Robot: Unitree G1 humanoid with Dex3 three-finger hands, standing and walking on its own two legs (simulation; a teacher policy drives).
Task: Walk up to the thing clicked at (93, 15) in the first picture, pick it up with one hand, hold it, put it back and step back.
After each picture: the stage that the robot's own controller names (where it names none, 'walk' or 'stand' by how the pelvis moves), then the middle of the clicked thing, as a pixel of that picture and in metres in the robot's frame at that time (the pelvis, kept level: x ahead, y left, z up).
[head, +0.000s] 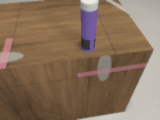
stand; (88, 27) +0.63 -0.02 +0.07
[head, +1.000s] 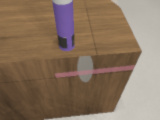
walk; (64, 22) +0.57 +0.09 +0.11
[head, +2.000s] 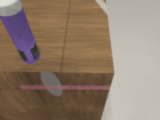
stand; (21, 33) +0.48 +0.22 +0.12
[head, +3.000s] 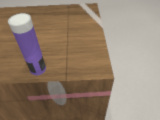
stand; (30, 48) +0.49 +0.21 +0.09
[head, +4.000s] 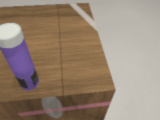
stand; (20, 61) +0.40 +0.22 +0.09
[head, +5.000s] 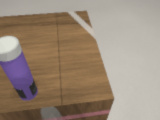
stand; (18, 72) +0.37 +0.22 +0.08
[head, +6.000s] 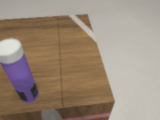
stand; (20, 75) +0.37 +0.22 +0.07
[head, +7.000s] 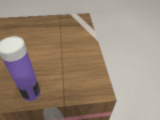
stand; (22, 73) +0.37 +0.21 +0.07
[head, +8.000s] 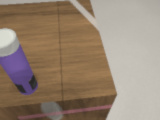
rise first; (17, 67) +0.37 +0.22 +0.08
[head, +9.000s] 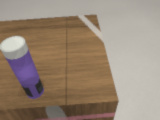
rise first; (25, 71) +0.38 +0.23 +0.08
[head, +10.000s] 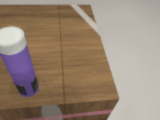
go down; (20, 67) +0.37 +0.20 +0.09
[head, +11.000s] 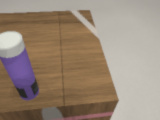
go down; (20, 70) +0.37 +0.21 +0.10
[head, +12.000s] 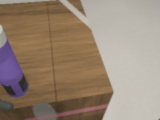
close in; (5, 66) +0.37 +0.22 +0.12
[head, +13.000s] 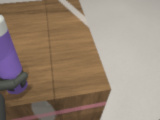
lift; (5, 59) +0.39 +0.23 +0.12
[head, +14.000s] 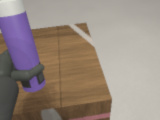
lift; (22, 48) +0.35 +0.17 +0.24
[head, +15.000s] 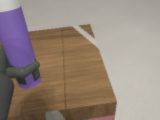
hold; (17, 45) +0.34 +0.18 +0.26
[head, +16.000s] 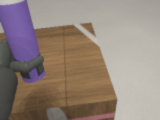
hold; (22, 38) +0.35 +0.17 +0.27
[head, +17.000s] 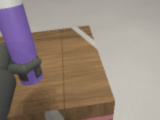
hold; (19, 42) +0.35 +0.17 +0.27
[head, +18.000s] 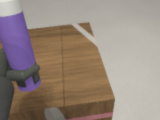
crouch; (18, 48) +0.35 +0.18 +0.24
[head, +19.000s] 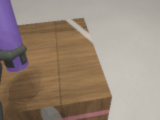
lower; (5, 30) +0.42 +0.22 +0.25
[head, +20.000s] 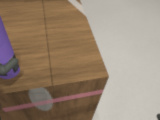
lower; out of the picture +0.43 +0.24 +0.14
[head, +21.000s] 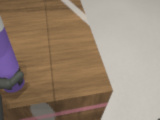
lower; (1, 57) +0.39 +0.23 +0.13
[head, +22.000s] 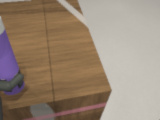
lower; (1, 59) +0.39 +0.23 +0.13
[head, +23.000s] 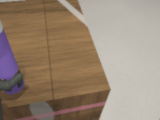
lower; (1, 59) +0.39 +0.23 +0.13
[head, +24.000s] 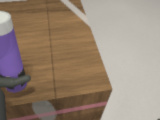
open; (7, 57) +0.40 +0.22 +0.12
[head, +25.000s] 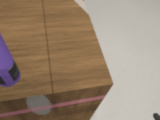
sink last; out of the picture +0.38 +0.23 +0.14
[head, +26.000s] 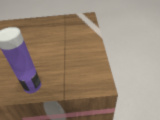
sink last; (22, 64) +0.40 +0.24 +0.11
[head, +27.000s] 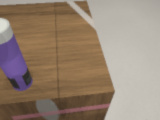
stand; (11, 60) +0.39 +0.23 +0.12
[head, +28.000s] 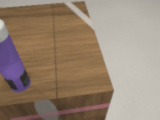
stand; (8, 61) +0.39 +0.23 +0.13
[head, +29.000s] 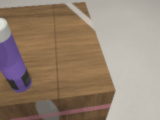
stand; (9, 60) +0.38 +0.23 +0.13
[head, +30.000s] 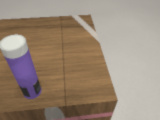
stand; (24, 71) +0.38 +0.21 +0.08
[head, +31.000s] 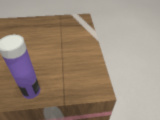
stand; (22, 71) +0.39 +0.22 +0.07
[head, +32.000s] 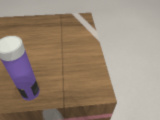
stand; (21, 72) +0.38 +0.22 +0.07
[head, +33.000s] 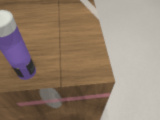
walk; (15, 50) +0.42 +0.23 +0.09
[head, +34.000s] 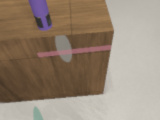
walk; (38, 3) +0.69 +0.20 +0.09
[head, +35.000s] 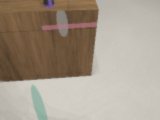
stand; out of the picture +1.03 +0.22 +0.09
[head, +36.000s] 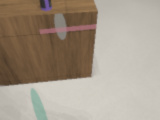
stand; out of the picture +0.99 +0.22 +0.08
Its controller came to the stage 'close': yes
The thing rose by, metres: 0.20
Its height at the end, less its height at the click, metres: +0.00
